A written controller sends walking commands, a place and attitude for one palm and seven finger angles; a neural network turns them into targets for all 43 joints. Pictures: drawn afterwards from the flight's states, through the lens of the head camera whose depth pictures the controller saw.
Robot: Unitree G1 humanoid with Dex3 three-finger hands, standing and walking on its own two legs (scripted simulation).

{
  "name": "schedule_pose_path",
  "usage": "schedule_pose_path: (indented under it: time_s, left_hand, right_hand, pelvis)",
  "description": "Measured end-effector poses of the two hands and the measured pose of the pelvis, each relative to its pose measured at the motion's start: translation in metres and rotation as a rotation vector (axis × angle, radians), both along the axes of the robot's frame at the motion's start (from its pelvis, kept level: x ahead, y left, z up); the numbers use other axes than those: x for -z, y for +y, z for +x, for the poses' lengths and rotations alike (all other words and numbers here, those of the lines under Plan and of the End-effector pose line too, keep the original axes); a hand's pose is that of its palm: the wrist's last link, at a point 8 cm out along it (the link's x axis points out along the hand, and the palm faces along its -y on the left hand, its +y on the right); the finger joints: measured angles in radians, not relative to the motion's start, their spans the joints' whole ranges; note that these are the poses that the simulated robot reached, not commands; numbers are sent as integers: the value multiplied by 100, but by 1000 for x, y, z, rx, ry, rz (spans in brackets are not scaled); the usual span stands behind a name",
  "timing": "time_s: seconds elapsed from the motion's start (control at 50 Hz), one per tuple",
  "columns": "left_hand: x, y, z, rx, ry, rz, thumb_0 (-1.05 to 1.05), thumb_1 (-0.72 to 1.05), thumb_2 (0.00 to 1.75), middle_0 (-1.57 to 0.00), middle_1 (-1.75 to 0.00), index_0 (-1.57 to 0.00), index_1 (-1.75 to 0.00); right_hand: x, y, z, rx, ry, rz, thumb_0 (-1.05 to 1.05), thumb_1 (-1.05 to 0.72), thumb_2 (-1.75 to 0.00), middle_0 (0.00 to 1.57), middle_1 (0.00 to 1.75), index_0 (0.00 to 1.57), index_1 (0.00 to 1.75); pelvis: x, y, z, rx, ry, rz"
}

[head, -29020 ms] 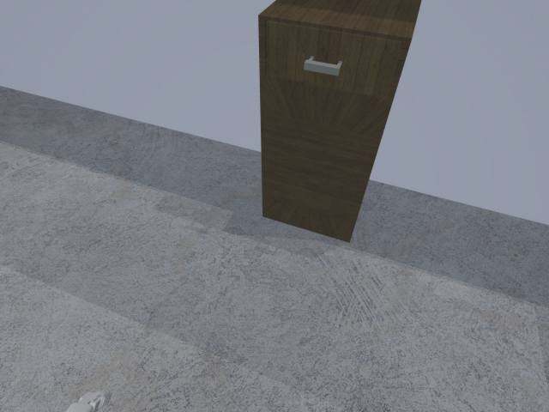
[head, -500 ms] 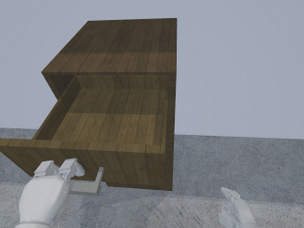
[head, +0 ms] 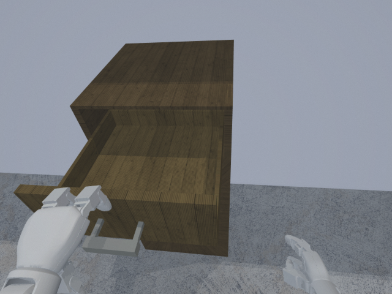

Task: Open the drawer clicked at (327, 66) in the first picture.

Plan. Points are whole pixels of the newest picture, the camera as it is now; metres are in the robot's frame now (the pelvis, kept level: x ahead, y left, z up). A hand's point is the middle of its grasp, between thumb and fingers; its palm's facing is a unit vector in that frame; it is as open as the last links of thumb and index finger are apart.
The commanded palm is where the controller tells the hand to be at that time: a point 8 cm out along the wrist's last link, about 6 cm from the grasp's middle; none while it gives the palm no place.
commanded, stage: lift the hand off the handle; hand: left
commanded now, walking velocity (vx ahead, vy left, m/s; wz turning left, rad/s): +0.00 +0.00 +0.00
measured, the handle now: (115, 235) +0.20 +0.20 +0.05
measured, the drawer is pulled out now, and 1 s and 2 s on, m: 0.27 0.27 0.27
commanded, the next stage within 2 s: draw the hand back to the body in 0.60 s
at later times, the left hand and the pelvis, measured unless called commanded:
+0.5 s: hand (58, 215) +0.16 +0.22 +0.19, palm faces +0.18 -0.10 -0.98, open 13.8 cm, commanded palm +0.12 +0.23 +0.25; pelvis -0.01 +0.00 +0.01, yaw +1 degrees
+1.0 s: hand (53, 208) +0.17 +0.23 +0.20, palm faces +0.17 -0.07 -0.98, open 13.8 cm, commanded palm +0.13 +0.23 +0.25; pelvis -0.01 +0.00 +0.01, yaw +1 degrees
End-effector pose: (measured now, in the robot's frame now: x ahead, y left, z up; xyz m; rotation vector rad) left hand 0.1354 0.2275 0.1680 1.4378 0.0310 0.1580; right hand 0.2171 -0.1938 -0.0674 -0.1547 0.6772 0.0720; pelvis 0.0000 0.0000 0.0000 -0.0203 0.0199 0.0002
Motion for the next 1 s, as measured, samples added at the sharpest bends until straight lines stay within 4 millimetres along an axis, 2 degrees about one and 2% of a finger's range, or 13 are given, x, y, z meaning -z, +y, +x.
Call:
schedule_pose_path:
  time_s: [0.2,0.38,0.54,0.68,0.78,0.9,1.0]
  left_hand:
    - [-39,-8,-1,47,-96,9,0,-49,30,-33,-120,-34,-122]
    - [-58,-1,3,31,-85,26,0,-49,30,-32,-120,-32,-121]
    - [-79,-4,-3,65,-108,37,0,-49,30,-33,-120,-32,-121]
    - [-73,3,2,45,-75,24,0,-49,30,-32,-120,-31,-120]
    - [-66,-1,4,67,-54,7,0,-49,30,-32,-120,-31,-120]
    - [-73,-4,5,101,-86,46,0,-49,30,-33,-120,-32,-120]
    - [-77,10,7,55,-88,59,0,-49,30,-32,-120,-32,-120]
  right_hand:
    - [-6,3,0,-12,-15,19,2,-90,-90,20,30,20,30]
    - [-11,5,1,-24,-20,35,2,-90,-90,20,30,20,30]
    - [-17,5,5,-40,-51,25,2,-90,-90,20,30,20,30]
    - [-15,8,5,-52,-43,28,2,-90,-90,20,30,20,30]
    - [-14,11,3,-58,-41,26,2,-90,-90,20,30,20,30]
    - [-11,12,1,-55,-31,29,2,-90,-90,20,30,20,30]
    - [-8,10,1,-49,-14,34,2,-90,-90,20,30,20,30]
  pelvis:
    - [-5,2,-2,-3,-22,0]
    - [-9,-1,-6,-8,-41,6]
    - [-10,-2,-9,-18,-49,1]
    - [-10,-3,-14,-27,-46,3]
    - [-10,-3,-14,-28,-41,1]
    - [-9,-2,-11,-24,-41,-2]
    - [-9,-2,-9,-24,-37,-1]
